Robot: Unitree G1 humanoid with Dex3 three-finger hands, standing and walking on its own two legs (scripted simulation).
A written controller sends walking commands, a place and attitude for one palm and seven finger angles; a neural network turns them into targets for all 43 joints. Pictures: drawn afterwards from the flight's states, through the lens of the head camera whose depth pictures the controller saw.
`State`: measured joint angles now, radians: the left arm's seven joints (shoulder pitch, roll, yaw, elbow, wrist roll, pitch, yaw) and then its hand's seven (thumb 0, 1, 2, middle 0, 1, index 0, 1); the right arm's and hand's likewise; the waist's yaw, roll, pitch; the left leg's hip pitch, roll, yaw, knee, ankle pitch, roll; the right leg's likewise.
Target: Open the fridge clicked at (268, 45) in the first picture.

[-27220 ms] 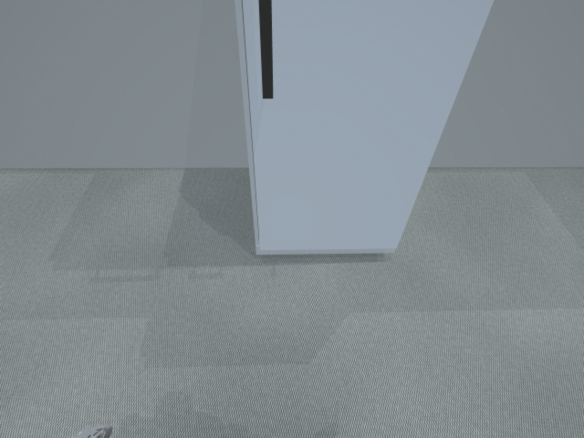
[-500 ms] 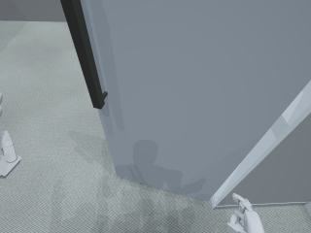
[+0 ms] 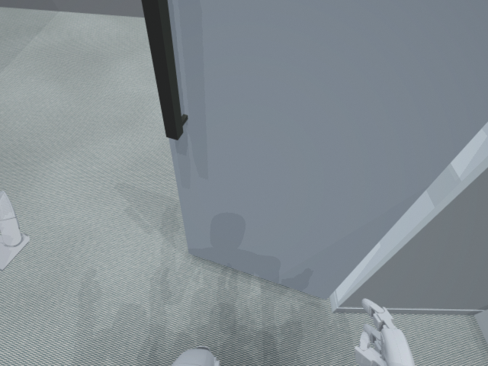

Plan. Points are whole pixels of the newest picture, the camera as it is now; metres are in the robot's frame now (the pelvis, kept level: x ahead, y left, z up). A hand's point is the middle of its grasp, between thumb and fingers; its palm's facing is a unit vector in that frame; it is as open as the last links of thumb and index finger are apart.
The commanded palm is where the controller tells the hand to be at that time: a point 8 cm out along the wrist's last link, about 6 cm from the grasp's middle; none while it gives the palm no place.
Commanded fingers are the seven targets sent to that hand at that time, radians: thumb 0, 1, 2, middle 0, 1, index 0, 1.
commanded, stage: step back with the hand held close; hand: left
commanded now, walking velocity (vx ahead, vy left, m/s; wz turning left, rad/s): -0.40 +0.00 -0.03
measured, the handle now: (166, 25) +0.55 +0.19 +0.26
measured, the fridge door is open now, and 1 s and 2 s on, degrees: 72 72 72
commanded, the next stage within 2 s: stop stepping back and stand still in 0.40 s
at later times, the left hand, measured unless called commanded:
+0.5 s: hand (12, 289) +0.15 +0.23 +0.20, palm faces +0.31 -0.86 -0.40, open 7.4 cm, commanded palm +0.08 +0.29 +0.20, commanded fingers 0.00 0.90 0.90 -0.20 -0.30 -0.20 -0.30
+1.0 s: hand out of the picture +0.10 +0.29 +0.18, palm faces +0.45 -0.83 -0.32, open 7.5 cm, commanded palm +0.03 +0.32 +0.20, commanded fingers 0.00 0.90 0.90 -0.20 -0.30 -0.20 -0.30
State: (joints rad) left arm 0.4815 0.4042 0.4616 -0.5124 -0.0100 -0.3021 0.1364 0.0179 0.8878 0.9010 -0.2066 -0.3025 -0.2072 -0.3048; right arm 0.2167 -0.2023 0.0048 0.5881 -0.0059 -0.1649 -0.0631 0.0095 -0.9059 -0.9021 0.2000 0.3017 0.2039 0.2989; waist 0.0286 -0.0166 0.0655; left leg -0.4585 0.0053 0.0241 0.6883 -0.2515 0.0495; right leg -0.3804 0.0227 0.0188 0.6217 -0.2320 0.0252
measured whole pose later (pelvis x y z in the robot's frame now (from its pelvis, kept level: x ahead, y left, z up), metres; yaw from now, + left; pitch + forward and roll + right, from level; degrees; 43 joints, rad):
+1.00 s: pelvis -0.13 +0.03 +0.02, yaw -3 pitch -1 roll -1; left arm 0.42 0.37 0.41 -0.39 -0.03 -0.20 0.17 0.02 0.89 0.90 -0.20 -0.30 -0.20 -0.30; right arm 0.25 -0.17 0.01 0.69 -0.01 -0.19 -0.08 0.01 -0.91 -0.90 0.20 0.30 0.20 0.30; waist 0.00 -0.06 -0.02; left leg -0.32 -0.03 0.00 0.50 -0.17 0.05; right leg -0.20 0.01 0.03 0.62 -0.41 0.00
